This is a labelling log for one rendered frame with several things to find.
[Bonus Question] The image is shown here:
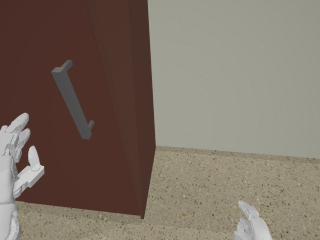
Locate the left robot forearm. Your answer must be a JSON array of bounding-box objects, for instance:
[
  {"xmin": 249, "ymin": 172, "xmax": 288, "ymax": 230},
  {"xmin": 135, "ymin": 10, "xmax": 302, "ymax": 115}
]
[{"xmin": 0, "ymin": 202, "xmax": 22, "ymax": 240}]

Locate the wardrobe door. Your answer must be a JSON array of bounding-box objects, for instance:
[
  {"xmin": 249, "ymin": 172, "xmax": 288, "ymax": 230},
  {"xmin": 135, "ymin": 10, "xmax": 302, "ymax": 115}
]
[{"xmin": 0, "ymin": 0, "xmax": 140, "ymax": 216}]

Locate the robot right hand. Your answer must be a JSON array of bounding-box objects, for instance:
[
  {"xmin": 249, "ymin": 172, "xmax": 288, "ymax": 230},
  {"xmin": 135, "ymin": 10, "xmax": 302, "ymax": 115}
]
[{"xmin": 234, "ymin": 200, "xmax": 273, "ymax": 240}]

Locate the handle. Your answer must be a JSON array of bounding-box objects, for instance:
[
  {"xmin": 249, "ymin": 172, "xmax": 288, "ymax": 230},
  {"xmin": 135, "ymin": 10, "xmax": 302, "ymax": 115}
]
[{"xmin": 51, "ymin": 60, "xmax": 95, "ymax": 140}]

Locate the robot left hand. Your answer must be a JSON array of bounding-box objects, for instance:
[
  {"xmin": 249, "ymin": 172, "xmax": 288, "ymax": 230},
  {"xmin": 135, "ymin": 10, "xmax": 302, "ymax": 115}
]
[{"xmin": 0, "ymin": 112, "xmax": 45, "ymax": 203}]

